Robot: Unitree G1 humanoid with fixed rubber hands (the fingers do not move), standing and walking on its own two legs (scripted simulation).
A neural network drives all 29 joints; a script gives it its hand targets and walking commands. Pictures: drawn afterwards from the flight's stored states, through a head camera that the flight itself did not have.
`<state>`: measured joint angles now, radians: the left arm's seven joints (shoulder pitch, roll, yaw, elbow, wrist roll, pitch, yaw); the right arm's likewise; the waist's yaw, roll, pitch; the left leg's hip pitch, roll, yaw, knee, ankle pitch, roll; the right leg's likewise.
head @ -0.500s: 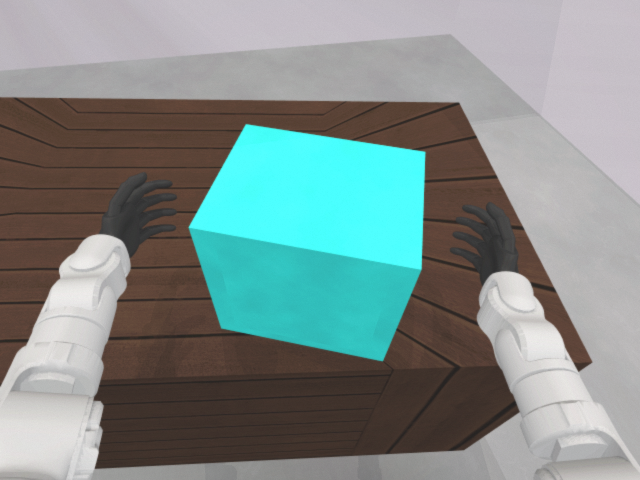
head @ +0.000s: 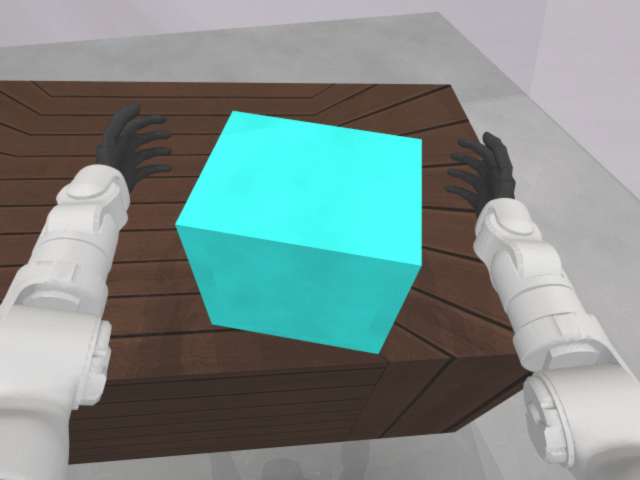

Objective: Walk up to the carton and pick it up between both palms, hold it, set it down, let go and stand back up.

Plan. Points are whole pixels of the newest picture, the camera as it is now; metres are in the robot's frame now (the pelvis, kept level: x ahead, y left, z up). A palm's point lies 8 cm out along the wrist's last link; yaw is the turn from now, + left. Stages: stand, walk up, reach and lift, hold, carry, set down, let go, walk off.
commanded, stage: reach and lift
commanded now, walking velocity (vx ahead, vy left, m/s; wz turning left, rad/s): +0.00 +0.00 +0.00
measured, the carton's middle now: (309, 238) +0.45 +0.00 +0.00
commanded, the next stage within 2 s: none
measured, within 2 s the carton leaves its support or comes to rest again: neither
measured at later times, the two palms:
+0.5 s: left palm (126, 136) +0.50 +0.23 +0.16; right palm (492, 165) +0.44 -0.22 +0.15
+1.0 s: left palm (154, 216) +0.48 +0.22 +0.03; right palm (448, 239) +0.42 -0.20 +0.03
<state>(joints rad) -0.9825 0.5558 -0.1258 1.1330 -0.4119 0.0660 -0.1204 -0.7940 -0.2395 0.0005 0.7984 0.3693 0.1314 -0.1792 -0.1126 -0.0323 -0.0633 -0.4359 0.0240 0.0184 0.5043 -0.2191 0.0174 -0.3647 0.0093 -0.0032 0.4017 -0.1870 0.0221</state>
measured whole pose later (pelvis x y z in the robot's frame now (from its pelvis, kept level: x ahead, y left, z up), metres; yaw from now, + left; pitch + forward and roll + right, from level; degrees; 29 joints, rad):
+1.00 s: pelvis -0.01 +0.00 -0.03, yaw +1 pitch +25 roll -3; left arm -1.15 0.47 -0.23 1.58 -0.46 -0.29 -0.10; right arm -0.93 -0.15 0.00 1.16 0.31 -0.15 -0.16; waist -0.15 0.01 -0.21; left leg -0.88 0.02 -0.03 0.68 -0.24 0.01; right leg -0.80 0.00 -0.05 0.60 -0.23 0.02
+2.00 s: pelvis -0.01 +0.01 -0.03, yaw +0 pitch +25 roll -4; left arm -1.17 0.37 -0.12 1.57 -0.27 -0.32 -0.07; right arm -0.98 -0.11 -0.19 1.23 0.16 -0.22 -0.19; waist -0.12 0.01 -0.22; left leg -0.89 0.02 -0.02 0.72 -0.26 0.02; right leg -0.81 0.01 -0.04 0.61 -0.23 0.03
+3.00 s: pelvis +0.02 +0.00 +0.00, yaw +0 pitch +18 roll -2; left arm -1.06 0.29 0.25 1.54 0.11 -0.45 -0.12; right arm -0.82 0.03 -0.63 1.10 -0.28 -0.45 -0.13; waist -0.07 -0.01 -0.07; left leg -0.58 0.01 0.02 0.46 -0.19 0.02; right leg -0.50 -0.01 -0.04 0.35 -0.16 0.03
